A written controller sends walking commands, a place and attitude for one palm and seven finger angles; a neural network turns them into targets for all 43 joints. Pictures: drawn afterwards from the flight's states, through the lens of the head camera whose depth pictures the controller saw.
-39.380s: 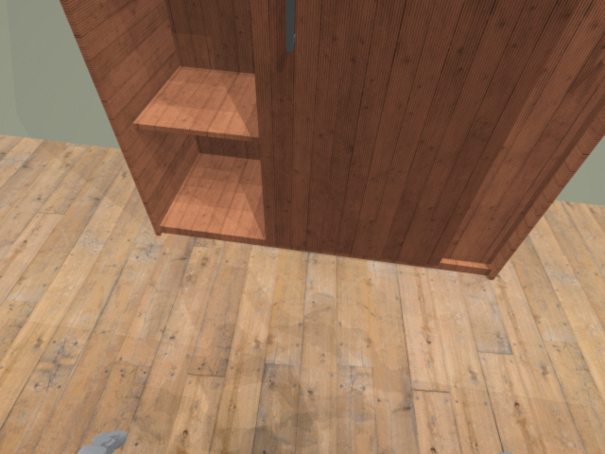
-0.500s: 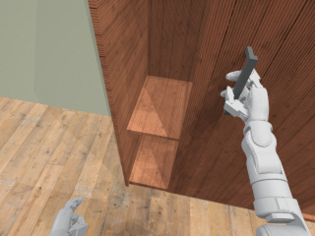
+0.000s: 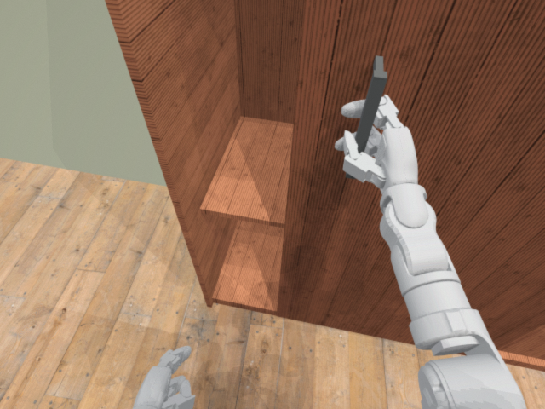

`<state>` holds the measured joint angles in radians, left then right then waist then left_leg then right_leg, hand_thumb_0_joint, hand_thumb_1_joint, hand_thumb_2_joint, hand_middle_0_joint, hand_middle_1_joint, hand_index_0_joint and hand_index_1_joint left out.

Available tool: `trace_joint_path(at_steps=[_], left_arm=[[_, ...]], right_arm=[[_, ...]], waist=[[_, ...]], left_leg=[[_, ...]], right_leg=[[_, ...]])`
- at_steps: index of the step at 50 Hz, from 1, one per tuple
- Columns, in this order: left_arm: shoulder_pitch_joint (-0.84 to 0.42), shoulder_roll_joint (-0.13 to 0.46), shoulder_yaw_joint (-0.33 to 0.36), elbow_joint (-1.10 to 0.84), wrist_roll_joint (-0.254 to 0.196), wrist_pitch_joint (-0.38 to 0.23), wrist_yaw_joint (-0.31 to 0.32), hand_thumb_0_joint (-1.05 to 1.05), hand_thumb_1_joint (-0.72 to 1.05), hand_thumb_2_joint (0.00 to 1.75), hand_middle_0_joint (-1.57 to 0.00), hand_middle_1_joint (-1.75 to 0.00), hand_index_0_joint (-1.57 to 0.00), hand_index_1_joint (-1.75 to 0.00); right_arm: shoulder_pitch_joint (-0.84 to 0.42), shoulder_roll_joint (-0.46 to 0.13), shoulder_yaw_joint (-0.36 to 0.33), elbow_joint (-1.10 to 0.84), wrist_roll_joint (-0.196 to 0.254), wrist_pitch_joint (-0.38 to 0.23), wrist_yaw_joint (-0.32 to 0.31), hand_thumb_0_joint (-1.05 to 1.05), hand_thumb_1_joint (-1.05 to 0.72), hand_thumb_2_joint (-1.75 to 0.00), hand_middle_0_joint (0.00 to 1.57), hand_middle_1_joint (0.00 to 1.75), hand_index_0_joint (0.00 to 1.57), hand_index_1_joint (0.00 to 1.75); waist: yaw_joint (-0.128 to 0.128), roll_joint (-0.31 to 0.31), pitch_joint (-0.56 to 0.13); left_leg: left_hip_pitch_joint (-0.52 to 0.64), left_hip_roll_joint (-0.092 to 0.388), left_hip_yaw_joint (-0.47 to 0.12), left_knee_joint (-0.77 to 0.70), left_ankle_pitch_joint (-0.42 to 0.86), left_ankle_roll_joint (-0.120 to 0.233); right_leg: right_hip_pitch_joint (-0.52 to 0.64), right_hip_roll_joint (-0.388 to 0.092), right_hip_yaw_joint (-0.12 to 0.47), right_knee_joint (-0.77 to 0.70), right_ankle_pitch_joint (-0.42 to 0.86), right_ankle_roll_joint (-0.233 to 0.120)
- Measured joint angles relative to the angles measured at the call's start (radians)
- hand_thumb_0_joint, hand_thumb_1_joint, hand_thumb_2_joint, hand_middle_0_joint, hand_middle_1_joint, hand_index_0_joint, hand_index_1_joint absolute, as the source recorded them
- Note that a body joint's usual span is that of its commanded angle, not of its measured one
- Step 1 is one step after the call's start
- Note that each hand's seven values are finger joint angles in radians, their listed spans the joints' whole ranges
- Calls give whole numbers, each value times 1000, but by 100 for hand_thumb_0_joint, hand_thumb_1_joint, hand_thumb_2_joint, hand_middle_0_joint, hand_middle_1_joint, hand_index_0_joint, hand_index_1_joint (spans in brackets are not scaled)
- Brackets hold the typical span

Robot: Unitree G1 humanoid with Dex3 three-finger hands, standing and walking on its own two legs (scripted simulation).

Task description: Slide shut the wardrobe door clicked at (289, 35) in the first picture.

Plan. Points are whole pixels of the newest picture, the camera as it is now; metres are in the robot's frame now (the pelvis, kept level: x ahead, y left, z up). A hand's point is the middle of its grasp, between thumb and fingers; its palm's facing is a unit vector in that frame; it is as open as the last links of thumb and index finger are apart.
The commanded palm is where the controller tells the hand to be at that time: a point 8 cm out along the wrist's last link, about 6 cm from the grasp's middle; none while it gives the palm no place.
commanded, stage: stop walking and hold the door there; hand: right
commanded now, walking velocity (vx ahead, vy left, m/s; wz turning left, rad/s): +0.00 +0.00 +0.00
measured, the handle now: (363, 122) +0.47 -0.10 +0.18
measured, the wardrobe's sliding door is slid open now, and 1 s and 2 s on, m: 0.25 0.25 0.25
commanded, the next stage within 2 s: loosen the grip on the handle in 0.60 s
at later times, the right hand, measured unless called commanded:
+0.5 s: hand (346, 157) +0.41 -0.07 +0.17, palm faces +0.04 +0.99 -0.12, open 5.9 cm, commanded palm +0.39 -0.12 +0.16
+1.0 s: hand (362, 156) +0.41 -0.09 +0.17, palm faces +0.09 +0.99 -0.14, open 10.8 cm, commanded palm +0.40 -0.12 +0.16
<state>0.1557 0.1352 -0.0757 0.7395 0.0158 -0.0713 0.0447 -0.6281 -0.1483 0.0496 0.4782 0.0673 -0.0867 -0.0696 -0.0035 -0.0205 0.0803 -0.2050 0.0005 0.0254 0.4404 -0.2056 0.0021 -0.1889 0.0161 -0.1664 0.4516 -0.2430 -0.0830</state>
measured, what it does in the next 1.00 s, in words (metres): shifts its weight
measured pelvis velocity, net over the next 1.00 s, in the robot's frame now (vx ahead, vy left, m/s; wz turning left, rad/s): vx -0.03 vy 0.04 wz -0.05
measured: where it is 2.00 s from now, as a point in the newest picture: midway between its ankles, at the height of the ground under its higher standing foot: outside the picture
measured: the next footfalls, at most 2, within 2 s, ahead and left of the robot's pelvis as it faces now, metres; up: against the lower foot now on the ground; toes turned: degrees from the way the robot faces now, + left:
none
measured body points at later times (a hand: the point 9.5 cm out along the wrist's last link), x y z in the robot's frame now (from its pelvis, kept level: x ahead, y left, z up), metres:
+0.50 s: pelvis +0.00 +0.04 +0.00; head +0.01 +0.06 +0.45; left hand +0.15 +0.30 -0.10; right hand +0.40 -0.12 +0.17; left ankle +0.02 +0.12 -0.74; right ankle +0.01 -0.06 -0.74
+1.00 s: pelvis -0.03 +0.04 -0.01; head -0.02 +0.04 +0.44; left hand +0.09 +0.29 -0.11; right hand +0.40 -0.15 +0.18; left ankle +0.02 +0.12 -0.74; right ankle +0.01 -0.06 -0.74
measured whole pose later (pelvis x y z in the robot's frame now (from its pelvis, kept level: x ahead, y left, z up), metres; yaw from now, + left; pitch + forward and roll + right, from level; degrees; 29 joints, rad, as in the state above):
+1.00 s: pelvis -0.03 +0.04 -0.01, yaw -3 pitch +2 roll +0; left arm 0.30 0.26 -0.01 0.69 -0.03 -0.14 -0.01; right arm -0.80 -0.24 -0.09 0.85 0.04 -0.18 -0.06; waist 0.06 0.00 -0.03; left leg -0.38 -0.01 0.09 0.56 -0.22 0.06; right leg -0.37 0.00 -0.11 0.54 -0.22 -0.04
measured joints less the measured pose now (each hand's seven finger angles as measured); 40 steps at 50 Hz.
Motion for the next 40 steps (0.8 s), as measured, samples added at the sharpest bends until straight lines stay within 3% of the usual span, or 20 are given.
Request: trace_joint_path(at_steps=[4,16,25,35,37,40], left_arm=[[-3,30,14,3,-10,-6,14,1,90,90,-20,-30,-21,-30],[19,118,62,1,-26,-22,44,1,90,90,-20,-30,-20,-30],[16,120,65,-20,-36,-1,43,1,90,90,-20,-30,-20,-30],[14,104,54,-35,-42,22,38,1,90,90,-20,-30,-20,-30],[6,89,80,-34,-35,2,14,1,90,90,-20,-30,-20,-30],[25,90,85,-38,-46,-21,-12,1,90,90,-20,-30,-20,-30]], right_arm=[[-10,0,-17,23,10,-1,0,0,-76,-79,45,138,26,136],[21,-30,-63,65,23,9,-12,0,-76,-82,44,138,26,139],[62,-56,-102,33,25,19,-5,0,-76,-83,44,138,26,140],[83,-58,-104,-8,22,24,-3,0,-75,-83,45,138,26,139],[1,-80,-119,52,-32,33,56,-2,-69,-82,45,137,27,139],[-155,-93,-133,202,-49,73,129,-3,-56,-77,49,138,33,139]], waist=[[3,-25,-5],[10,-15,-59],[23,-15,-74],[24,-19,-73],[6,-4,-49],[17,29,-67]], left_leg=[[0,-14,10,-33,23,3],[0,-37,10,-57,35,34],[5,-60,14,-78,43,52],[-2,-62,11,-74,40,49],[-21,-62,5,-53,40,49],[-108,-29,37,21,16,60]], right_leg=[[-15,-14,10,-4,11,10],[-5,-35,9,-44,35,41],[-8,-57,14,-45,36,62],[-16,-59,12,-36,28,61],[-28,-61,4,-23,27,57],[-104,-31,34,-5,49,53]])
